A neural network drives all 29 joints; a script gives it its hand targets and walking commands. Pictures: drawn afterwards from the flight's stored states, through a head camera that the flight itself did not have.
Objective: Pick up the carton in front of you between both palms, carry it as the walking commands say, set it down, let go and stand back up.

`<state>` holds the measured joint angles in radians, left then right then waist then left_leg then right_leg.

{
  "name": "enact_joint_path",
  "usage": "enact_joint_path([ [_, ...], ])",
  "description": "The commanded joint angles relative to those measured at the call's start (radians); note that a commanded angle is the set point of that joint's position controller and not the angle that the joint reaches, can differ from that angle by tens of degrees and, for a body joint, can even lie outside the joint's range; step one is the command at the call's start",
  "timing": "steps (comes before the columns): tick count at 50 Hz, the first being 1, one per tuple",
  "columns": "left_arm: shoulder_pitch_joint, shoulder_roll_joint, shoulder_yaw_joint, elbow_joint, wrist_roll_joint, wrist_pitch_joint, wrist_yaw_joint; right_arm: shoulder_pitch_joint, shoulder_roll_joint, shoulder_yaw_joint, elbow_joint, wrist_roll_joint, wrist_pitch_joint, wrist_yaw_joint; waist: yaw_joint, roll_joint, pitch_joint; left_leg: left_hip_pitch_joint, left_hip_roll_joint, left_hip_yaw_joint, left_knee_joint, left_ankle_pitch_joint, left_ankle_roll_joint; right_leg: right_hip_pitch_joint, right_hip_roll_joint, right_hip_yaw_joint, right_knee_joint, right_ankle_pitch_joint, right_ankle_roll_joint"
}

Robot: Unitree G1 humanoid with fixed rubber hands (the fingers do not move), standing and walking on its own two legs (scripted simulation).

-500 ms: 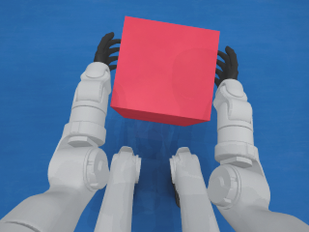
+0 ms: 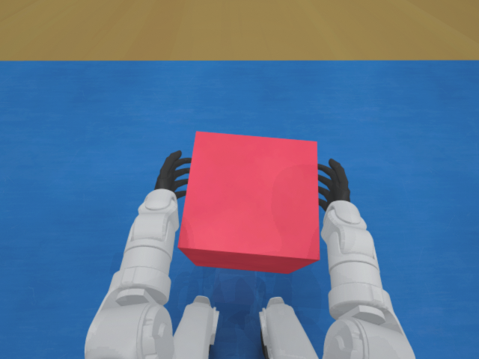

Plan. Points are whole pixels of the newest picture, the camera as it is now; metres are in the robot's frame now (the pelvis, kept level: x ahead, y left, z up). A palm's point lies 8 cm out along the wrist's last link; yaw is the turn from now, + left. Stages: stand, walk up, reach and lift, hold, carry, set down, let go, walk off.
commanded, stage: reach and lift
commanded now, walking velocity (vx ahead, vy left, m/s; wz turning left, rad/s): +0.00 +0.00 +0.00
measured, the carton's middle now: (248, 212) +0.38 -0.01 -0.11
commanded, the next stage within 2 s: hold in 1.58 s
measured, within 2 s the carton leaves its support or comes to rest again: neither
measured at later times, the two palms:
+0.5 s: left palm (137, 183) +0.34 +0.14 +0.11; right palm (376, 185) +0.34 -0.16 +0.11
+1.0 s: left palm (124, 179) +0.33 +0.14 +0.15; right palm (391, 181) +0.33 -0.16 +0.15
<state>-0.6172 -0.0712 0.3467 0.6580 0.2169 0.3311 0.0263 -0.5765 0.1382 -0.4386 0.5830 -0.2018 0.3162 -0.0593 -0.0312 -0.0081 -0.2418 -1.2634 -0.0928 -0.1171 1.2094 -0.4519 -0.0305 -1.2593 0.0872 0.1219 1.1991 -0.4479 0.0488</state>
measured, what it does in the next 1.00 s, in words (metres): rises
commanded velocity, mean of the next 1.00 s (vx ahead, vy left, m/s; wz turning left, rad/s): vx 0.00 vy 0.00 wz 0.00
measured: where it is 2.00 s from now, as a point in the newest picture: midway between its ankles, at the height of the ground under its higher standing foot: outside the picture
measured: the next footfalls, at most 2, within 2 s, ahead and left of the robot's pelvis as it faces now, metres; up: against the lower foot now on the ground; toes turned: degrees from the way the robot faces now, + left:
none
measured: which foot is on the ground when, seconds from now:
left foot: down 0.00-1.00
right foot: down 0.00-1.00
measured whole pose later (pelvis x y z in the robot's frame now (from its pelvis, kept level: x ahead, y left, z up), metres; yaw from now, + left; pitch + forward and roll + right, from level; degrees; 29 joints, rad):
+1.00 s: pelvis +0.03 -0.01 +0.12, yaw +0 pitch -3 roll +0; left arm -0.33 -0.17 0.31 0.39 0.31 0.62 -0.01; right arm -0.35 0.18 -0.33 0.40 -0.32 0.60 0.01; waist 0.00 0.00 -0.01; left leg -0.18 -0.04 -0.14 0.45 -0.22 -0.02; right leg -0.18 0.04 0.14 0.46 -0.21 0.02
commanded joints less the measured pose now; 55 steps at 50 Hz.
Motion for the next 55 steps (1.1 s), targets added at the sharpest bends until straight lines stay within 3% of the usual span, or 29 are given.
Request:
enact_joint_path([
  [1,-0.484,-1.061,-0.541,0.004,-0.136,-0.03,-0.219,-0.483,1.025,0.6,0.089,0.123,0.009,0.251,0.005,0.032,-0.574,0.484,-0.054,0.077,-0.227,0.259,0.012,0.415,0.064,-0.099,-0.207,0.246,-0.024],
  [14,-0.233,-1.054,-0.62,-0.101,-0.145,0.004,-0.228,-0.224,1.015,0.695,0.008,0.121,0.041,0.255,0.018,0.014,-0.364,0.821,-0.027,0.037,-0.515,0.428,0.017,0.802,0.031,-0.046,-0.505,0.431,-0.03],
  [26,-0.098,-1.033,-0.704,-0.289,-0.191,0.171,-0.247,-0.068,1.013,0.77,-0.143,0.163,0.201,0.28,0.028,0.003,-0.128,1.095,-0.006,0.039,-0.769,0.489,0.016,1.1,0.006,-0.039,-0.756,0.508,-0.024],
  [31,-0.083,-1.014,-0.634,-0.279,-0.162,0.239,-0.256,-0.068,0.983,0.709,-0.139,0.136,0.267,0.293,0.032,0.004,0.031,1.104,-0.001,0.046,-0.834,0.366,0.019,1.111,0.001,-0.04,-0.822,0.379,-0.034],
  [36,-0.189,-1.02,-0.582,-0.249,-0.146,0.251,-0.278,-0.169,0.989,0.65,-0.107,0.114,0.276,0.312,0.032,0.002,0.073,1.097,0.005,0.057,-0.839,0.25,0.024,1.09,-0.004,-0.049,-0.832,0.255,-0.043],
  [43,-0.276,-1.045,-0.587,-0.25,-0.146,0.251,-0.283,-0.261,1.005,0.658,-0.109,0.116,0.273,0.32,0.031,0.007,0.008,1.118,0.006,0.06,-0.829,0.243,0.022,1.115,-0.002,-0.057,-0.818,0.249,-0.041],
  [55,-0.228,-1.033,-0.593,-0.281,-0.144,0.273,-0.275,-0.224,0.979,0.662,-0.145,0.115,0.292,0.318,0.031,0.011,-0.008,1.175,0.001,0.06,-0.856,0.338,0.014,1.162,0.006,-0.063,-0.84,0.34,-0.036],
])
